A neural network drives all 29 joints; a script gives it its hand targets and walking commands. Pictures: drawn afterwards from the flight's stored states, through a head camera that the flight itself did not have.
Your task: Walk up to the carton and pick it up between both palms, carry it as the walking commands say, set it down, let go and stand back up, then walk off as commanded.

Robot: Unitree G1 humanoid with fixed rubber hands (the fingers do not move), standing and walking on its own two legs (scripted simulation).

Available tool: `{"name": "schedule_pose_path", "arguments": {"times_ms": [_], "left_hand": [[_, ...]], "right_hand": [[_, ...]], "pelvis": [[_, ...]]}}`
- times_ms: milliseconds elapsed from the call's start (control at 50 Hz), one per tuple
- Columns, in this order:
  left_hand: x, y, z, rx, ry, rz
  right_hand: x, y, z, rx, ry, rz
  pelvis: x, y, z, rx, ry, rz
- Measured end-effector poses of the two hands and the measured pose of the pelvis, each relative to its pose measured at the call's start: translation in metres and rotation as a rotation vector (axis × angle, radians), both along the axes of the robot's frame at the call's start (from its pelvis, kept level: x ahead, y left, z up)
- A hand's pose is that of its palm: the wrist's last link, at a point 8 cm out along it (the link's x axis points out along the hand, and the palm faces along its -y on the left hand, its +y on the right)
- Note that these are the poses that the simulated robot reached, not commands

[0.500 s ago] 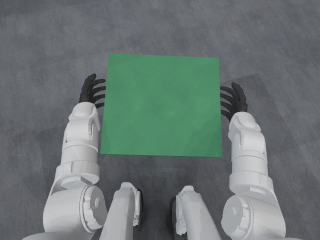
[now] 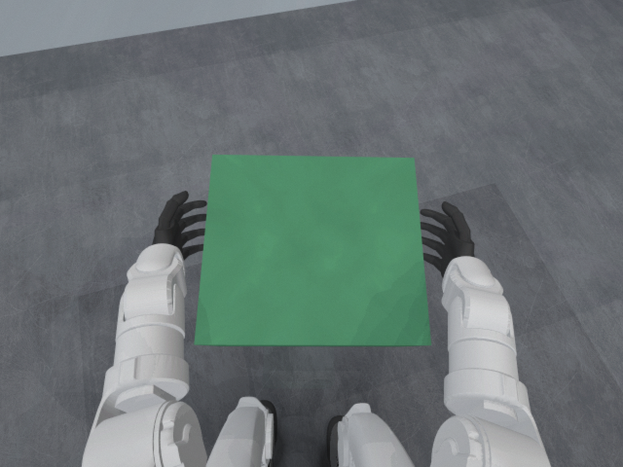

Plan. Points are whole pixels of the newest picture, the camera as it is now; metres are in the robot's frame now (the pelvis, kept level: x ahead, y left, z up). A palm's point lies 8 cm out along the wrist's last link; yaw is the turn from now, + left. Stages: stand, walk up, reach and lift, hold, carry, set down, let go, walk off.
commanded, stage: reach and lift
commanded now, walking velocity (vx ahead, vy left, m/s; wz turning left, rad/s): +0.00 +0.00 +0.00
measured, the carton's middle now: (312, 257) +0.42 +0.00 -0.11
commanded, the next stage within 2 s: none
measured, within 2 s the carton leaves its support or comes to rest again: neither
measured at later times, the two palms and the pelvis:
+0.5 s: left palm (149, 244) +0.38 +0.19 +0.03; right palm (479, 255) +0.36 -0.18 +0.04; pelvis +0.04 +0.00 +0.05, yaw +0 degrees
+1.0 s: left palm (118, 233) +0.35 +0.19 +0.11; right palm (520, 249) +0.34 -0.18 +0.11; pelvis +0.04 +0.01 +0.08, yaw +0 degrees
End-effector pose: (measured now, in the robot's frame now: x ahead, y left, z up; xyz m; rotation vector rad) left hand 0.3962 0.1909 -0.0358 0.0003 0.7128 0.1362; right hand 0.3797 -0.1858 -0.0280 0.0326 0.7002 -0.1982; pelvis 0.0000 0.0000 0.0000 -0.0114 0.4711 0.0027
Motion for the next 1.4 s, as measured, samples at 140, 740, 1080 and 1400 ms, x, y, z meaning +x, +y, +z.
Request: {"name": "schedule_pose_path", "arguments": {"times_ms": [140, 740, 1080, 1400], "left_hand": [[-0.005, 0.001, 0.018, 0.005, 0.006, 0.002], [-0.034, 0.000, 0.102, 0.008, -0.038, 0.006], [-0.044, 0.000, 0.153, 0.022, -0.078, 0.001], [-0.050, -0.001, 0.173, 0.030, -0.088, 0.010]], "right_hand": [[-0.004, 0.001, 0.018, -0.004, 0.005, -0.003], [-0.034, 0.003, 0.105, -0.014, -0.041, -0.037], [-0.041, 0.002, 0.147, -0.017, -0.075, -0.013], [-0.046, 0.003, 0.166, -0.033, -0.079, -0.011]], "pelvis": [[0.010, 0.000, 0.018, 0.000, -0.043, 0.003], [0.042, 0.008, 0.069, 0.002, -0.304, -0.001], [0.046, 0.008, 0.081, 0.008, -0.500, -0.009], [0.049, 0.004, 0.084, 0.010, -0.568, -0.011]]}}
